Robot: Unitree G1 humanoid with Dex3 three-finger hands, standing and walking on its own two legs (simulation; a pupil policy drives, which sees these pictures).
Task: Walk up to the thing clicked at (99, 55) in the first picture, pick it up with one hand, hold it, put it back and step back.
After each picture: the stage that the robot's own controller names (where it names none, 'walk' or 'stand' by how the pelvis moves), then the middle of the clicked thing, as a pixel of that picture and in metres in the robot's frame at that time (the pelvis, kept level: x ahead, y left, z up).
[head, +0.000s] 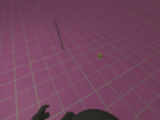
stand; (99, 55) +1.29 -0.22 -0.72
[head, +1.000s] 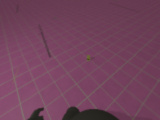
walk; (88, 58) +1.17 +0.12 -0.70
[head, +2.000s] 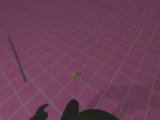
walk; (73, 75) +0.69 +0.29 -0.72
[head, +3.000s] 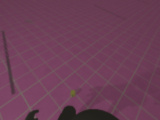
walk; (72, 93) +0.41 +0.16 -0.70
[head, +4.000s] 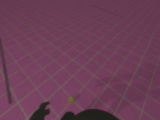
stand; (70, 100) +0.32 +0.19 -0.72
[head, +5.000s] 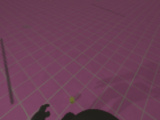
stand; (71, 100) +0.32 +0.19 -0.72
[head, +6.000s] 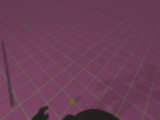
stand; (72, 102) +0.32 +0.19 -0.73
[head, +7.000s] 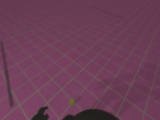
stand; (71, 102) +0.31 +0.19 -0.73
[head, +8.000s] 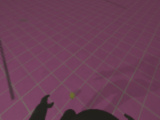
go down; (72, 95) +0.32 +0.18 -0.72
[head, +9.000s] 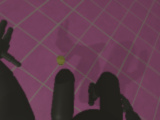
go down; (60, 60) +0.41 +0.20 -0.29
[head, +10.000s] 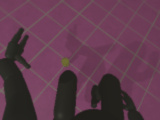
close in; (65, 62) +0.41 +0.19 -0.31
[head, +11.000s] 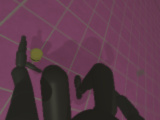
close in; (36, 55) +0.41 +0.23 -0.23
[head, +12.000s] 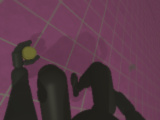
close; (29, 54) +0.40 +0.24 -0.23
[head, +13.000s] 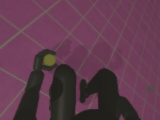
lift; (48, 60) +0.34 +0.24 -0.16
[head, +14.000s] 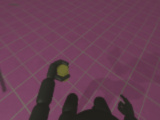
lift; (63, 73) +0.31 +0.18 +0.01
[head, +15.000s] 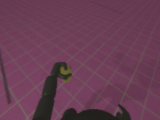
hold; (66, 73) +0.33 +0.17 +0.02
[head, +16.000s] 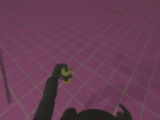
hold; (66, 75) +0.32 +0.17 +0.00
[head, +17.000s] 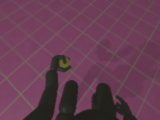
crouch; (65, 65) +0.38 +0.17 -0.09
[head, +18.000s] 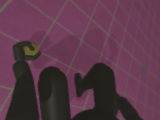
lower; (31, 52) +0.41 +0.24 -0.23
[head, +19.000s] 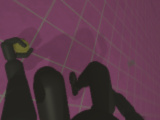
lower; (22, 49) +0.43 +0.26 -0.23
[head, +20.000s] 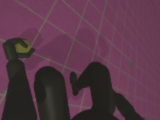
lower; (23, 49) +0.42 +0.26 -0.23
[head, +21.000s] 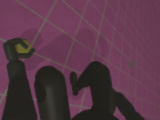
lower; (23, 49) +0.42 +0.26 -0.23
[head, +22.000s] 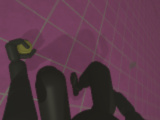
rest; (25, 49) +0.42 +0.25 -0.23
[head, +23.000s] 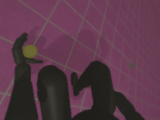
withdraw; (29, 53) +0.41 +0.23 -0.23
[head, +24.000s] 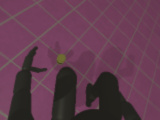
stand; (60, 59) +0.41 +0.20 -0.27
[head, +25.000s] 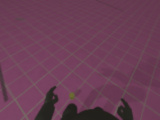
stand; (71, 96) +0.34 +0.15 -0.64
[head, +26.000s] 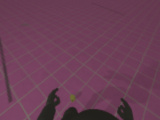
stand; (72, 98) +0.35 +0.16 -0.67
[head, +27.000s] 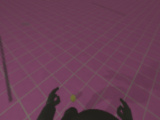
stand; (72, 98) +0.34 +0.16 -0.67
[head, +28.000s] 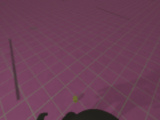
walk; (75, 99) +0.36 +0.16 -0.72
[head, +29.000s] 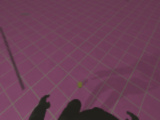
walk; (79, 85) +0.44 +0.10 -0.71
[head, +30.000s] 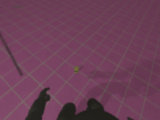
walk; (76, 69) +0.68 +0.12 -0.70
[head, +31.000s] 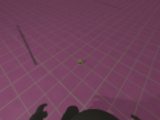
stand; (80, 61) +0.99 +0.19 -0.70
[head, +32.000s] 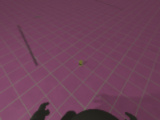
stand; (80, 63) +0.97 +0.17 -0.72
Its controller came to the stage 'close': yes
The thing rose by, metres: 0.72
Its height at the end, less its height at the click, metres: +0.00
